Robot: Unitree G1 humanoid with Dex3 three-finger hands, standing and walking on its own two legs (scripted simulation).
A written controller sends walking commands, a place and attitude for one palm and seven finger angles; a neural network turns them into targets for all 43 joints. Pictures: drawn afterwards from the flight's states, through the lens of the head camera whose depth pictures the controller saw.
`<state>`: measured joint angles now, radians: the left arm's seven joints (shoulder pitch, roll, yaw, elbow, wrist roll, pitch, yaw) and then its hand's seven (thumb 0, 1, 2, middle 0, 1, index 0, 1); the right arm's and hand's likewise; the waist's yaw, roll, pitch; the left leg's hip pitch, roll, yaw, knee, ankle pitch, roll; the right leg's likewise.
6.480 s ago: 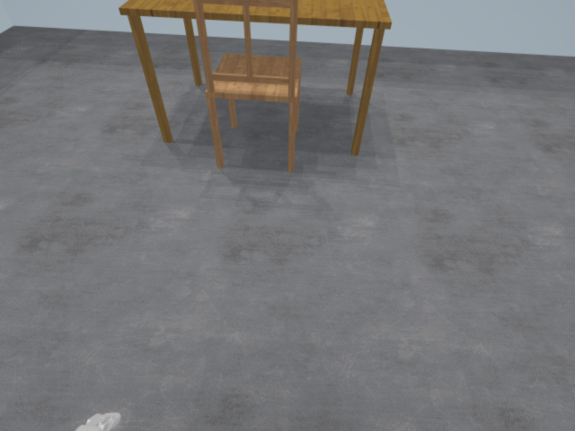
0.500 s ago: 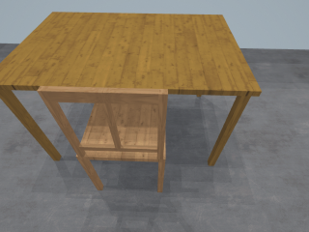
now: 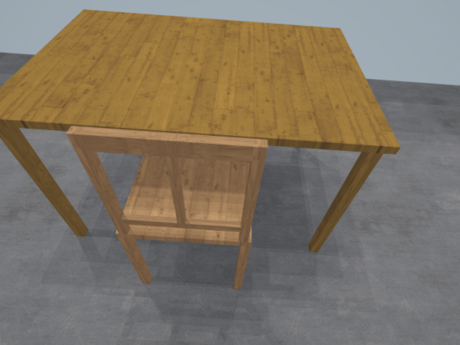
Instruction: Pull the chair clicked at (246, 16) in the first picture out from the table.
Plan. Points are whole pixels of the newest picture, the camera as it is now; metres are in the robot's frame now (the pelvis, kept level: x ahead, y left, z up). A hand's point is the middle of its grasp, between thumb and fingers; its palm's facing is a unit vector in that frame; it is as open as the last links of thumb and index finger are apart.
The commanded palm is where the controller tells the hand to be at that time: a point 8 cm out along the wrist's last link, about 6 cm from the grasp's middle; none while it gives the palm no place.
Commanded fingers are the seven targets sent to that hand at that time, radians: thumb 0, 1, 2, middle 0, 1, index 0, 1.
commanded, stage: look again from close up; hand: left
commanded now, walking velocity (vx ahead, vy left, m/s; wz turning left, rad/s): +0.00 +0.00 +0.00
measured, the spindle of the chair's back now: (177, 192) +0.47 +0.16 -0.10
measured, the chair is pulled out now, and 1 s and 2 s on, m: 0.00 0.00 0.00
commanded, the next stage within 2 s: shuffle to correct the standing spot in 0.36 s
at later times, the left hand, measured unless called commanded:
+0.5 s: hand out of the picture -0.02 +0.18 -0.18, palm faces +0.00 -0.98 -0.19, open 7.4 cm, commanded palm none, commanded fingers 0.00 0.90 0.90 -0.20 -0.30 -0.20 -0.30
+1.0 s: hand out of the picture +0.02 +0.13 -0.17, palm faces +0.03 -0.97 -0.25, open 7.4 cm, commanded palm none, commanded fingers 0.00 0.90 0.90 -0.20 -0.30 -0.20 -0.30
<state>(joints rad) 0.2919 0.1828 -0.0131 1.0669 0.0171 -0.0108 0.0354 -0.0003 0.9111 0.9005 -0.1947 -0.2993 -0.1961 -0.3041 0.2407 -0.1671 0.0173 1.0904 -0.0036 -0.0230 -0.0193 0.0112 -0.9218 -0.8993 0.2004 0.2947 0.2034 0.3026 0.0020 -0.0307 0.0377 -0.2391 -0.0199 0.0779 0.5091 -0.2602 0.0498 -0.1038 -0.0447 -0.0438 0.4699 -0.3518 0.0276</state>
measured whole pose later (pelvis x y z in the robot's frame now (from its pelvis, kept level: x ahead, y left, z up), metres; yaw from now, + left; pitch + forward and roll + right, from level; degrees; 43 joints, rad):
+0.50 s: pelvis +0.00 +0.00 +0.00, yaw +0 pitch -1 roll +0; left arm 0.32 0.17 -0.02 1.11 0.02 -0.01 0.03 0.00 0.91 0.90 -0.19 -0.30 -0.20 -0.30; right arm 0.24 -0.17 0.02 1.13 0.00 -0.02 -0.02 0.01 -0.92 -0.90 0.20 0.29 0.20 0.30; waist 0.01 -0.03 0.04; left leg -0.21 -0.03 0.09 0.44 -0.22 0.06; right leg -0.09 -0.06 -0.04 0.43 -0.32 0.03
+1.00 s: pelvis +0.02 -0.04 -0.01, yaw +0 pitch +1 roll +1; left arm 0.34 0.13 0.00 0.99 0.03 -0.04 0.06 0.00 0.91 0.90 -0.20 -0.30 -0.20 -0.30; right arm 0.20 -0.19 -0.04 1.03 0.00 0.03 -0.02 0.02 -0.93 -0.90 0.20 0.29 0.20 0.30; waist 0.02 0.03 0.08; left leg -0.38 -0.01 0.03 0.82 -0.41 0.00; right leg -0.13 0.00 -0.05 0.54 -0.42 -0.04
